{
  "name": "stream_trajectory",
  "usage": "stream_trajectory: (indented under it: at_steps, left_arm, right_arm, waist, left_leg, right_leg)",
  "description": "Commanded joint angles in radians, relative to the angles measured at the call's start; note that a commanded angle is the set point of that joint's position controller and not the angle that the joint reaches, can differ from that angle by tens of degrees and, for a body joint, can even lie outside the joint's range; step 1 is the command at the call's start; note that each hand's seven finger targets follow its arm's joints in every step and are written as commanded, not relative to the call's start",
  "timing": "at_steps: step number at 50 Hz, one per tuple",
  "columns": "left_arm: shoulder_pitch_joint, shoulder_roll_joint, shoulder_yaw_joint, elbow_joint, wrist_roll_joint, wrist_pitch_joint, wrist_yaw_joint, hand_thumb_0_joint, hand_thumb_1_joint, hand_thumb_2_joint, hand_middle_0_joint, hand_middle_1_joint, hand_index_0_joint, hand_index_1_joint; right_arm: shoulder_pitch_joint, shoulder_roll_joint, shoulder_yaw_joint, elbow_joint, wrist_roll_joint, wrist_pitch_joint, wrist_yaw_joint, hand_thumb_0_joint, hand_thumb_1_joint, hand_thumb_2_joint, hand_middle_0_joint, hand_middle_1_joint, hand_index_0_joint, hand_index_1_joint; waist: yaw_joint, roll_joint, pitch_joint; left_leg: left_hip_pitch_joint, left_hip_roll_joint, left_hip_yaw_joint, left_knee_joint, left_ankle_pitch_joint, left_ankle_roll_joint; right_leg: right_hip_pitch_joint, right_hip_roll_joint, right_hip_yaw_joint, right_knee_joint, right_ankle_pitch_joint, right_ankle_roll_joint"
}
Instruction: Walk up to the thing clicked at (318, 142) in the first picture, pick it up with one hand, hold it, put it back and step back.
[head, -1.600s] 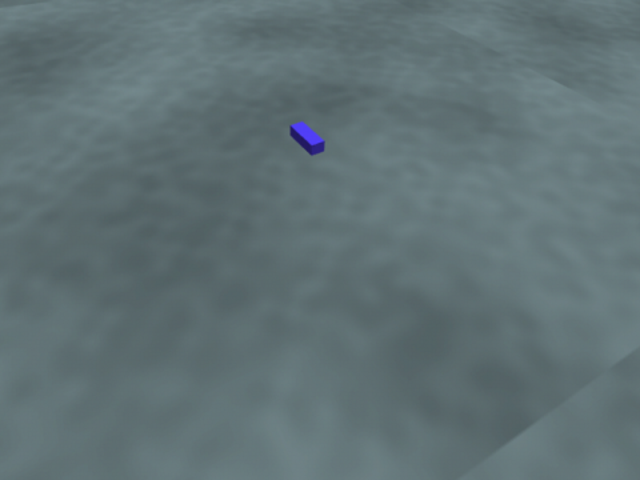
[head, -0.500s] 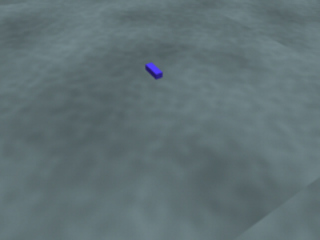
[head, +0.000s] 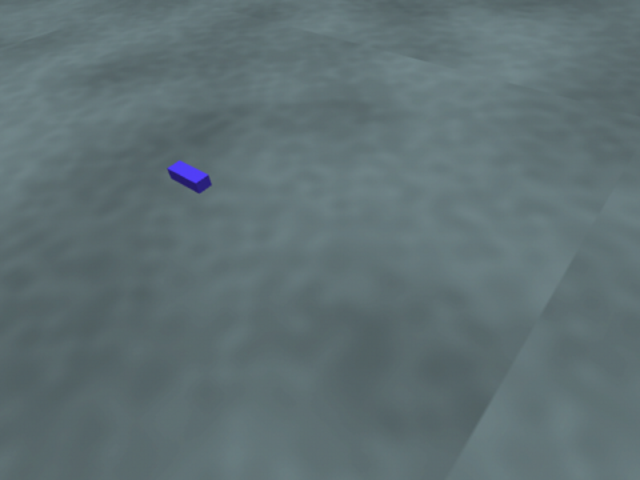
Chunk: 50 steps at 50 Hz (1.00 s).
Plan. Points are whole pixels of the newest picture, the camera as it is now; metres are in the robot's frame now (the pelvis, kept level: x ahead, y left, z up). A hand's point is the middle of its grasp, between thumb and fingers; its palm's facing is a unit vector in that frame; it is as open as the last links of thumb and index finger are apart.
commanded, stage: walk up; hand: left
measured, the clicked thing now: (189, 176) +1.67 +0.69 -0.72
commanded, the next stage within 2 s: none
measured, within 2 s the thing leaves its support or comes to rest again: neither
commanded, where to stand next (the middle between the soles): +1.21 +0.62 m, yaw -38 degrees
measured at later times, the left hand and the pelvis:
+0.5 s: hand (101, 340) +0.41 +0.39 -0.13, palm faces -0.28 -0.84 -0.46, open 7.4 cm; pelvis +0.27 +0.11 +0.01, yaw -13 degrees
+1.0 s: hand (117, 234) +0.64 +0.43 -0.10, palm faces -0.28 -0.79 -0.55, open 7.4 cm; pelvis +0.49 +0.16 +0.00, yaw -20 degrees
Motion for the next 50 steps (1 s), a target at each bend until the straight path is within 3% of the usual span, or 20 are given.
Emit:
stream_trajectory:
  at_steps: [1,5,11,15,16,17,18,19,20,22,25,28,33,35,36,37,38,39,44,50]
  left_arm:
    - [0.046,0.321,0.066,-0.062,-0.007,-0.018,0.049,0.000,0.900,0.900,-0.200,-0.300,-0.200,-0.300]
    - [0.033,0.300,0.054,-0.085,-0.004,-0.056,0.044,0.000,0.900,0.900,-0.200,-0.300,-0.200,-0.300]
    - [0.088,0.331,0.070,-0.083,0.009,-0.075,0.051,0.000,0.900,0.900,-0.200,-0.300,-0.200,-0.300]
    - [0.028,0.341,0.066,-0.087,0.019,-0.061,0.066,0.000,0.900,0.900,-0.200,-0.300,-0.200,-0.300]
    - [0.060,0.302,0.052,-0.091,0.023,-0.055,0.069,0.000,0.900,0.900,-0.200,-0.300,-0.200,-0.300]
    - [0.128,0.213,0.023,-0.084,0.019,-0.052,0.072,0.000,0.900,0.900,-0.200,-0.300,-0.200,-0.300]
    - [0.185,0.144,-0.002,-0.095,-0.015,-0.051,0.077,0.000,0.900,0.900,-0.200,-0.300,-0.200,-0.300]
    - [0.197,0.186,-0.004,-0.062,-0.010,-0.052,0.092,0.000,0.900,0.900,-0.200,-0.300,-0.200,-0.300]
    - [0.165,0.240,0.001,-0.042,-0.012,-0.049,0.083,0.000,0.900,0.900,-0.200,-0.300,-0.200,-0.300]
    - [0.166,0.268,0.023,0.005,-0.022,-0.045,0.068,0.000,0.900,0.900,-0.200,-0.300,-0.200,-0.300]
    - [0.142,0.220,0.018,0.003,-0.014,-0.032,0.058,0.000,0.900,0.900,-0.200,-0.300,-0.200,-0.300]
    - [0.070,0.201,0.019,-0.030,-0.010,-0.027,0.054,0.000,0.900,0.900,-0.200,-0.300,-0.200,-0.300]
    - [0.078,0.194,0.039,-0.031,-0.003,-0.023,0.049,0.000,0.900,0.900,-0.200,-0.300,-0.200,-0.300]
    - [0.210,0.219,0.065,-0.001,0.003,-0.028,0.061,0.000,0.900,0.900,-0.200,-0.300,-0.200,-0.300]
    - [0.315,0.265,0.086,0.018,0.008,-0.034,0.075,0.000,0.900,0.900,-0.200,-0.300,-0.200,-0.300]
    - [0.370,0.334,0.104,0.007,0.018,-0.037,0.091,0.000,0.900,0.900,-0.200,-0.300,-0.200,-0.300]
    - [0.284,0.361,0.093,-0.051,0.008,-0.036,0.102,0.000,0.900,0.900,-0.200,-0.300,-0.200,-0.300]
    - [0.223,0.364,0.094,-0.067,-0.004,-0.030,0.111,0.000,0.900,0.900,-0.200,-0.300,-0.200,-0.300]
    - [0.115,0.300,0.078,-0.098,0.012,-0.057,0.105,0.000,0.900,0.900,-0.200,-0.300,-0.200,-0.300]
    - [0.133,0.365,0.092,-0.095,0.033,-0.075,0.105,0.000,0.900,0.900,-0.200,-0.300,-0.200,-0.300]
  right_arm:
    - [-0.139,-0.200,-0.040,-0.161,0.015,-0.055,0.001,0.000,-0.900,-0.900,0.200,0.300,0.200,0.300]
    - [-0.065,-0.181,-0.057,-0.146,0.000,-0.022,0.023,0.000,-0.900,-0.900,0.200,0.300,0.200,0.300]
    - [-0.192,-0.159,-0.061,-0.215,-0.010,-0.025,0.048,0.000,-0.900,-0.900,0.200,0.300,0.200,0.300]
    - [-0.036,-0.170,-0.089,-0.172,-0.012,-0.028,0.041,0.000,-0.900,-0.900,0.200,0.300,0.200,0.300]
    - [0.084,-0.208,-0.108,-0.135,-0.017,-0.034,0.029,0.000,-0.900,-0.900,0.200,0.300,0.200,0.300]
    - [0.224,-0.273,-0.135,-0.106,-0.031,-0.043,0.007,0.000,-0.900,-0.900,0.200,0.300,0.200,0.300]
    - [0.191,-0.342,-0.142,-0.131,-0.014,-0.056,-0.010,0.000,-0.900,-0.900,0.200,0.300,0.200,0.300]
    - [0.094,-0.357,-0.152,-0.138,0.016,-0.051,-0.020,0.000,-0.900,-0.900,0.200,0.300,0.200,0.300]
    - [0.019,-0.287,-0.137,-0.173,0.017,-0.048,-0.026,0.000,-0.900,-0.900,0.200,0.300,0.200,0.300]
    - [-0.029,-0.215,-0.112,-0.186,0.008,-0.052,-0.028,0.000,-0.900,-0.900,0.200,0.300,0.200,0.300]
    - [0.012,-0.176,-0.092,-0.182,-0.004,-0.062,-0.030,0.000,-0.900,-0.900,0.200,0.300,0.200,0.300]
    - [0.017,-0.174,-0.084,-0.199,-0.018,-0.058,-0.027,0.000,-0.900,-0.900,0.200,0.300,0.200,0.300]
    - [-0.059,-0.171,-0.071,-0.251,-0.026,-0.035,-0.013,0.000,-0.900,-0.900,0.200,0.300,0.200,0.300]
    - [-0.086,-0.146,-0.057,-0.263,-0.019,-0.028,-0.012,0.000,-0.900,-0.900,0.200,0.300,0.200,0.300]
    - [-0.051,-0.112,-0.042,-0.269,-0.022,-0.031,-0.013,0.000,-0.900,-0.900,0.200,0.300,0.200,0.300]
    - [0.007,-0.071,-0.028,-0.269,-0.024,-0.026,-0.017,0.000,-0.900,-0.900,0.200,0.300,0.200,0.300]
    - [0.032,-0.161,-0.050,-0.262,-0.028,-0.005,-0.020,0.000,-0.900,-0.900,0.200,0.300,0.200,0.300]
    - [0.003,-0.223,-0.073,-0.252,-0.030,0.005,-0.029,0.000,-0.900,-0.900,0.200,0.300,0.200,0.300]
    - [0.048,-0.195,-0.072,-0.180,-0.022,0.013,-0.013,0.000,-0.900,-0.900,0.200,0.300,0.200,0.300]
    - [-0.077,-0.169,-0.080,-0.228,-0.028,0.023,0.021,0.000,-0.900,-0.900,0.200,0.300,0.200,0.300]
  waist:
    - [0.034,-0.149,0.044]
    - [-0.011,-0.207,0.060]
    - [0.008,-0.177,0.058]
    - [-0.099,-0.183,-0.037]
    - [-0.148,-0.053,-0.110]
    - [-0.211,0.164,-0.178]
    - [-0.169,0.392,-0.171]
    - [-0.100,0.310,-0.177]
    - [-0.078,0.115,-0.130]
    - [-0.052,0.083,-0.117]
    - [-0.057,0.087,-0.093]
    - [-0.064,0.076,-0.035]
    - [-0.016,-0.029,-0.014]
    - [0.078,-0.114,-0.065]
    - [0.128,-0.231,-0.139]
    - [0.130,-0.415,-0.156]
    - [0.089,-0.255,-0.118]
    - [0.070,-0.172,-0.078]
    - [-0.012,-0.178,-0.024]
    - [0.008,-0.236,0.005]
  left_leg:
    - [-0.465,0.091,-0.126,0.012,0.152,-0.016]
    - [-0.335,0.085,-0.085,-0.152,0.282,-0.041]
    - [-0.247,0.083,-0.067,-0.384,0.446,-0.036]
    - [0.058,0.028,0.013,-0.468,0.326,0.003]
    - [0.223,-0.014,0.018,-0.519,0.261,0.028]
    - [0.389,0.075,-0.133,-0.620,0.050,0.059]
    - [0.446,0.284,-0.559,-0.848,-0.023,0.082]
    - [0.340,0.323,-0.666,-0.924,-0.113,0.145]
    - [0.227,0.292,-0.493,-0.891,-0.114,0.109]
    - [0.186,0.219,-0.285,-0.809,0.033,0.141]
    - [0.173,0.191,-0.144,-0.800,0.324,0.182]
    - [0.122,0.215,-0.094,-0.833,0.340,0.233]
    - [-0.059,0.158,0.021,-0.780,0.161,0.166]
    - [-0.203,0.130,0.067,-0.570,0.266,0.110]
    - [-0.293,0.066,0.110,-0.334,0.300,0.065]
    - [-0.449,-0.046,0.113,-0.061,-0.055,0.008]
    - [-0.523,-0.057,-0.061,0.083,-0.069,-0.031]
    - [-0.538,-0.004,-0.135,0.145,-0.046,-0.039]
    - [-0.373,0.063,-0.125,0.020,0.106,-0.023]
    - [-0.307,0.083,-0.051,-0.176,0.199,-0.019]
  right_leg:
    - [0.252,-0.287,0.544,-0.524,-0.270,-0.187]
    - [0.066,-0.184,0.327,-0.533,-0.166,-0.156]
    - [0.033,-0.151,0.239,-0.457,-0.009,-0.129]
    - [-0.012,-0.187,0.221,-0.246,0.245,-0.109]
    - [-0.042,-0.123,0.178,0.025,0.295,-0.079]
    - [-0.190,-0.044,0.128,0.371,0.188,-0.028]
    - [-0.425,0.126,0.118,0.542,-0.218,-0.023]
    - [-0.406,0.050,0.215,0.652,-0.174,-0.055]
    - [-0.366,-0.004,0.230,0.616,-0.069,-0.046]
    - [-0.326,-0.063,0.178,0.489,0.002,-0.034]
    - [-0.272,-0.060,0.131,0.337,-0.032,0.001]
    - [-0.244,-0.068,0.075,0.181,-0.019,0.012]
    - [0.023,-0.028,0.019,-0.013,0.162,-0.008]
    - [0.302,-0.021,0.041,-0.093,0.178,-0.035]
    - [0.474,-0.061,0.138,-0.158,0.057,-0.059]
    - [0.544,-0.286,0.513,-0.317,-0.107,-0.132]
    - [0.433,-0.420,0.827,-0.431,-0.275,-0.224]
    - [0.346,-0.448,0.866,-0.447,-0.391,-0.298]
    - [0.085,-0.262,0.397,-0.351,0.000,-0.194]
    - [-0.065,-0.225,0.299,-0.312,-0.068,-0.193]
